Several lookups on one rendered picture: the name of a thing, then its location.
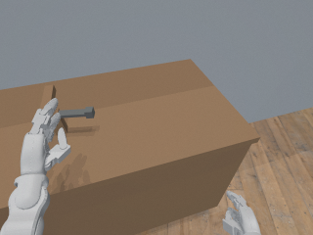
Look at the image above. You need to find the robot left forearm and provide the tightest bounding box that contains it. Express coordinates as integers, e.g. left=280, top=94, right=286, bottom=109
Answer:
left=0, top=173, right=51, bottom=235

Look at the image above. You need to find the tap lever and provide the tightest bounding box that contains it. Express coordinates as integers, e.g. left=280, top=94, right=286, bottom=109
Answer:
left=59, top=106, right=95, bottom=118

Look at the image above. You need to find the robot left hand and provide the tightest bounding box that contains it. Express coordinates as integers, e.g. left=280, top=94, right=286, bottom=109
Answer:
left=20, top=98, right=71, bottom=175

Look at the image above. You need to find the robot right hand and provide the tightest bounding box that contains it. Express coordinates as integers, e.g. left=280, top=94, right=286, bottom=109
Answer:
left=222, top=190, right=261, bottom=235

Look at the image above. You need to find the counter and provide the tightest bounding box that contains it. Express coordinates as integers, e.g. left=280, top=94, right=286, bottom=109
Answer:
left=0, top=59, right=260, bottom=235

